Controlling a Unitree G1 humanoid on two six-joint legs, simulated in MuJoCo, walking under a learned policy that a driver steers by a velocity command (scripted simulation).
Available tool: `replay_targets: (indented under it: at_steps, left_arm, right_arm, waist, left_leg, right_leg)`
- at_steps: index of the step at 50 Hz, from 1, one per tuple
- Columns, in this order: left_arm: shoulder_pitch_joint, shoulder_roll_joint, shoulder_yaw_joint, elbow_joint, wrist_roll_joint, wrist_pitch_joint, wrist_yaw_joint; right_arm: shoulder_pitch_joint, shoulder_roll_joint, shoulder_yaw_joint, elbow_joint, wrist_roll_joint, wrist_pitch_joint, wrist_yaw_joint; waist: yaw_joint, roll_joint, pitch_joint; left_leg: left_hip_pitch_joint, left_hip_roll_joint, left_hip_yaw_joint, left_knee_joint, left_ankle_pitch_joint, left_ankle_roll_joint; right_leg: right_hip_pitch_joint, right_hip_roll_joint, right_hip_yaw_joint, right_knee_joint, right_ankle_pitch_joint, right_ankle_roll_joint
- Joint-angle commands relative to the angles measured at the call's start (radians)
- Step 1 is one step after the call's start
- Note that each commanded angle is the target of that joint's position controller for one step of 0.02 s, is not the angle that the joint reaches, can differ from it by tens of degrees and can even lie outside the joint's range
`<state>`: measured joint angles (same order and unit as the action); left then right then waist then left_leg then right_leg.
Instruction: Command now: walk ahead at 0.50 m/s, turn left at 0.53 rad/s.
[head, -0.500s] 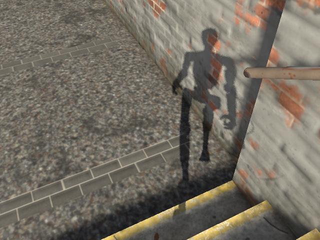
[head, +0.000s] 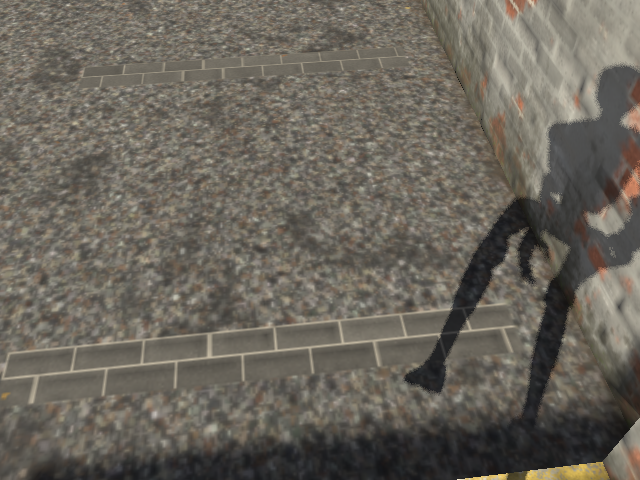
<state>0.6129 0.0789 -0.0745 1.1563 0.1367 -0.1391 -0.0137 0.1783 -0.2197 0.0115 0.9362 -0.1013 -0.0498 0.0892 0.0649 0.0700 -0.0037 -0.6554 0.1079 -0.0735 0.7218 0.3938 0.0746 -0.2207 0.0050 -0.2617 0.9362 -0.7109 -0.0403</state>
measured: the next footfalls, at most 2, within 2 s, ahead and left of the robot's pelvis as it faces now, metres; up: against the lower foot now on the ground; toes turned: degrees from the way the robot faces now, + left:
left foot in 0.16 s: +0.18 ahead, +0.13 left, -0.18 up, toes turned +11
right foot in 0.54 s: +0.48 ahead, -0.07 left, -0.37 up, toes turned +16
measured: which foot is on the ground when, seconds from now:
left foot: up 0.00-0.14, down 0.16-0.54, up 0.56-1.00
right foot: down 0.00-0.16, up 0.18-0.52, down 0.54-1.00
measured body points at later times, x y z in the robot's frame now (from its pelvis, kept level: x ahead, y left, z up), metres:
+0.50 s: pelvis +0.31 +0.02 -0.22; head +0.32 +0.01 +0.22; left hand +0.44 +0.27 -0.32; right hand +0.27 -0.19 -0.37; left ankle +0.15 +0.12 -0.85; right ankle +0.47 -0.08 -0.95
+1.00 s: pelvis +0.56 +0.07 -0.37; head +0.56 +0.08 +0.08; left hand +0.33 +0.12 -0.51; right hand +0.83 +0.00 -0.48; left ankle +0.66 +0.34 -1.02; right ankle +0.44 -0.08 -1.04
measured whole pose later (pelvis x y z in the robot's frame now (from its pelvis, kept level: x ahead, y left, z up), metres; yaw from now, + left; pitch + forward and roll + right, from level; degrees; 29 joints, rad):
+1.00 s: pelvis +0.56 +0.07 -0.37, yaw +35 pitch -1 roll -3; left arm 0.64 0.12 -0.07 1.14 0.12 -0.16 -0.02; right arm 0.11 -0.24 0.01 0.85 -0.09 -0.06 0.12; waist 0.09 0.05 0.01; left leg -0.81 0.11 -0.08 0.81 0.50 0.09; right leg 0.00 -0.02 -0.34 0.79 -0.76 0.00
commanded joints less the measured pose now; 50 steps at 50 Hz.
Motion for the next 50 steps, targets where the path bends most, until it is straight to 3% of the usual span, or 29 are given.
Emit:
replay_targets:
  at_steps: [1, 4, 5, 7, 8, 9, 10, 11, 12, 14, 15, 16, 18, 21, 25, 27, 28, 29, 30, 31, 34, 36, 39, 40, 42, 43, 46, 48, 50]
  left_arm:
    - [0.030, 0.164, 0.032, -0.022, -0.030, -0.003, 0.018]
    - [0.097, 0.182, 0.055, -0.006, -0.025, 0.047, 0.043]
    - [0.079, 0.210, 0.066, -0.021, -0.001, 0.053, 0.031]
    - [-0.040, 0.224, 0.073, -0.027, -0.018, 0.077, -0.005]
    - [-0.082, 0.274, 0.088, -0.028, -0.006, 0.088, -0.045]
    - [0.029, 0.163, 0.080, -0.028, -0.012, 0.095, -0.104]
    - [-0.139, 0.148, 0.078, -0.169, -0.048, 0.070, -0.130]
    - [-0.386, 0.171, 0.086, -0.285, -0.082, 0.035, -0.116]
    - [-0.491, 0.199, 0.099, -0.382, -0.111, 0.009, -0.082]
    - [-0.391, 0.151, 0.081, -0.328, -0.053, 0.020, -0.022]
    - [-0.321, 0.156, 0.088, -0.274, -0.036, 0.033, -0.010]
    - [-0.299, 0.123, 0.082, -0.278, -0.024, 0.058, -0.014]
    - [-0.142, 0.109, 0.060, -0.267, -0.030, 0.056, -0.037]
    - [-0.415, 0.186, 0.039, -0.332, -0.038, 0.048, -0.031]
    - [-0.386, 0.257, 0.068, -0.359, -0.043, 0.066, -0.055]
    - [-0.050, 0.430, 0.155, -0.230, -0.066, 0.040, -0.047]
    - [0.066, 0.484, 0.172, -0.193, -0.027, 0.027, -0.062]
    - [0.044, 0.518, 0.178, -0.239, -0.012, 0.044, -0.075]
    - [0.039, 0.474, 0.171, -0.238, 0.012, 0.069, -0.082]
    - [-0.021, 0.410, 0.146, -0.234, -0.011, 0.073, -0.087]
    - [-0.207, 0.120, 0.053, -0.212, 0.007, 0.017, -0.050]
    - [-0.253, 0.112, 0.049, -0.200, -0.033, -0.053, -0.001]
    - [-0.117, 0.238, 0.061, -0.102, -0.014, -0.055, -0.001]
    - [-0.121, 0.241, 0.054, -0.100, -0.012, -0.046, -0.007]
    - [-0.009, 0.217, 0.048, -0.022, 0.022, -0.030, 0.005]
    - [0.041, 0.158, 0.034, -0.014, 0.007, -0.029, 0.024]
    - [0.039, 0.092, 0.000, -0.062, -0.008, -0.035, 0.019]
    - [-0.020, 0.159, 0.015, -0.084, -0.008, -0.038, -0.019]
    - [0.028, 0.229, 0.042, -0.057, -0.046, -0.028, -0.002]
  right_arm:
    - [-0.126, -0.067, -0.007, -0.087, -0.011, 0.000, -0.001]
    - [-0.211, -0.045, -0.002, -0.082, -0.002, -0.008, -0.012]
    - [-0.126, -0.053, -0.016, -0.048, -0.001, -0.018, -0.017]
    - [0.176, -0.126, -0.055, 0.094, -0.003, -0.024, -0.024]
    - [0.455, -0.193, -0.097, 0.194, -0.001, -0.037, -0.028]
    - [0.692, -0.278, -0.122, 0.273, -0.006, -0.029, -0.030]
    - [0.802, -0.317, -0.147, 0.302, -0.007, -0.040, -0.053]
    - [0.759, -0.275, -0.137, 0.291, -0.017, -0.059, -0.064]
    - [0.556, -0.157, -0.101, 0.239, 0.011, -0.064, -0.048]
    - [0.161, 0.060, -0.002, 0.111, -0.009, -0.065, -0.040]
    - [0.043, 0.042, 0.008, 0.037, 0.026, -0.063, -0.044]
    - [0.040, -0.025, -0.003, 0.033, 0.029, -0.071, -0.034]
    - [0.093, -0.092, -0.013, 0.008, 0.011, -0.097, -0.031]
    - [0.293, -0.017, 0.017, 0.024, 0.017, -0.127, -0.105]
    - [0.324, -0.169, -0.008, -0.025, 0.010, -0.058, -0.048]
    - [0.323, -0.198, -0.001, -0.027, -0.022, -0.028, 0.013]
    - [0.631, 0.038, 0.027, 0.047, 0.018, -0.042, 0.043]
    - [0.673, 0.023, 0.021, 0.004, 0.075, -0.051, 0.045]
    - [0.450, -0.064, 0.003, -0.072, 0.088, -0.045, 0.036]
    - [0.300, -0.109, -0.013, -0.120, 0.083, -0.048, 0.010]
    - [0.296, 0.018, 0.021, -0.099, 0.049, -0.029, -0.006]
    - [0.307, 0.000, 0.014, -0.088, 0.023, -0.016, 0.024]
    - [0.225, -0.046, -0.020, -0.080, 0.009, -0.005, 0.047]
    - [0.202, -0.081, -0.031, -0.083, 0.018, -0.019, 0.042]
    - [0.049, -0.058, -0.011, -0.132, 0.033, -0.039, 0.010]
    - [0.010, -0.052, -0.002, -0.134, 0.014, -0.047, 0.004]
    - [-0.124, -0.052, -0.004, -0.125, 0.015, -0.039, 0.021]
    - [-0.174, -0.051, -0.004, -0.166, 0.018, -0.022, 0.037]
    - [-0.277, -0.102, -0.016, -0.194, 0.015, -0.015, 0.036]
  waist:
    - [-0.005, -0.103, 0.195]
    - [0.058, -0.109, 0.194]
    - [0.028, -0.104, 0.138]
    - [-0.109, -0.047, 0.110]
    - [-0.243, 0.059, 0.042]
    - [-0.244, 0.249, -0.226]
    - [-0.327, 0.126, -0.339]
    - [-0.358, 0.044, -0.178]
    - [-0.272, -0.048, -0.087]
    - [-0.054, -0.184, 0.163]
    - [-0.018, -0.141, 0.213]
    - [0.011, 0.002, 0.172]
    - [0.059, -0.041, 0.081]
    - [-0.157, -0.129, 0.070]
    - [-0.065, -0.078, 0.144]
    - [0.065, -0.109, 0.007]
    - [-0.041, -0.377, -0.318]
    - [-0.036, -0.318, -0.380]
    - [0.053, -0.208, -0.218]
    - [0.039, -0.143, -0.078]
    - [-0.162, -0.031, 0.200]
    - [-0.124, -0.048, 0.171]
    - [-0.113, -0.162, 0.110]
    - [-0.108, -0.077, 0.104]
    - [-0.022, -0.069, 0.123]
    - [0.001, -0.074, 0.121]
    - [-0.002, -0.094, 0.106]
    - [-0.025, -0.109, 0.170]
    - [0.016, -0.066, 0.246]
  left_leg:
    - [0.006, 0.012, 0.018, -0.144, -0.134, -0.001]
    - [0.083, -0.006, 0.079, -0.294, -0.213, -0.007]
    - [0.305, -0.086, 0.186, -0.159, -0.213, -0.020]
    - [0.555, -0.048, 0.148, -0.489, -0.138, 0.011]
    - [0.885, -0.078, 0.231, -0.529, 0.033, 0.060]
    - [1.416, 0.109, -0.011, -0.114, 0.665, 0.283]
    - [1.602, 0.189, -0.166, -0.049, 0.680, 0.345]
    - [1.494, 0.192, -0.194, -0.106, 0.422, 0.323]
    - [1.290, 0.256, -0.303, -0.169, 0.002, 0.323]
    - [0.509, 0.193, -0.174, -0.270, -0.422, 0.213]
    - [0.095, 0.121, -0.093, -0.342, -0.451, 0.235]
    - [-0.097, 0.037, -0.087, -0.322, -0.528, 0.242]
    - [-0.355, -0.038, -0.061, -0.120, -0.522, 0.212]
    - [-0.012, -0.109, -0.086, 0.169, -0.957, 0.100]
    - [-0.058, -0.072, -0.323, 0.269, -1.048, 0.123]
    - [0.025, -0.102, -0.338, 0.687, -0.786, 0.011]
    - [-0.259, -0.243, -0.141, 1.260, -1.189, -0.058]
    - [-0.548, -0.240, -0.051, 1.585, -1.200, -0.051]
    - [-0.736, -0.197, -0.047, 1.636, -1.107, -0.057]
    - [-0.824, -0.130, -0.053, 1.590, -0.949, -0.059]
    - [-0.526, 0.063, -0.141, 1.119, -0.461, 0.032]
    - [-0.332, 0.037, -0.080, 0.666, -0.209, 0.032]
    - [-0.308, -0.001, -0.053, 0.700, -0.175, 0.023]
    - [-0.383, -0.017, -0.092, 0.654, -0.197, 0.030]
    - [-0.771, 0.006, -0.262, 0.425, -0.126, 0.012]
    - [-0.803, -0.006, -0.242, 0.245, 0.001, 0.019]
    - [-0.228, -0.023, 0.024, 0.067, 0.298, 0.020]
    - [0.102, -0.030, 0.088, 0.179, 0.206, 0.010]
    - [-0.050, -0.007, 0.075, -0.032, 0.015, -0.003]
  right_leg:
    - [-0.063, -0.319, 0.300, -0.220, 0.521, -0.130]
    - [0.032, -0.326, 0.299, -0.143, 0.594, -0.123]
    - [-0.078, -0.291, 0.234, -0.065, 0.708, -0.108]
    - [-0.075, -0.242, 0.183, 0.280, 0.711, -0.058]
    - [-0.234, -0.158, 0.116, 0.600, 0.658, -0.019]
    - [-0.620, -0.027, 0.099, 1.126, -0.114, 0.068]
    - [-0.857, -0.014, 0.200, 1.224, -0.176, 0.066]
    - [-1.052, -0.021, 0.219, 1.202, -0.172, 0.062]
    - [-1.134, -0.066, 0.299, 0.973, -0.073, 0.058]
    - [-0.806, -0.223, 0.453, 0.383, 0.386, -0.046]
    - [-0.476, -0.202, 0.374, 0.121, 0.612, -0.050]
    - [-0.260, -0.151, 0.305, 0.135, 0.675, -0.043]
    - [0.034, -0.071, 0.195, 0.282, 0.827, 0.004]
    - [-0.209, -0.127, 0.337, -0.368, 1.349, 0.064]
    - [0.145, -0.066, 0.240, -0.572, 1.002, 0.033]
    - [0.440, -0.174, 0.272, -0.614, 1.151, -0.093]
    - [0.877, -0.329, 0.346, -0.093, 1.835, -0.320]
    - [0.914, -0.461, 0.550, -0.113, 1.810, -0.394]
    - [0.753, -0.512, 0.677, -0.252, 1.462, -0.385]
    - [0.519, -0.532, 0.722, -0.362, 0.980, -0.347]
    - [-0.150, -0.410, 0.512, -0.552, 0.595, -0.165]
    - [-0.336, -0.274, 0.322, -0.602, 0.497, -0.168]
    - [-0.234, -0.297, 0.316, -0.534, 0.603, -0.183]
    - [-0.129, -0.313, 0.327, -0.487, 0.738, -0.175]
    - [0.322, -0.397, 0.424, -0.444, 0.775, -0.162]
    - [0.415, -0.347, 0.371, -0.405, 0.712, -0.124]
    - [0.012, -0.205, 0.100, -0.408, 0.579, -0.087]
    - [-0.258, -0.211, 0.064, -0.455, 0.460, -0.072]
    - [0.021, -0.249, 0.107, -0.403, 0.554, -0.047]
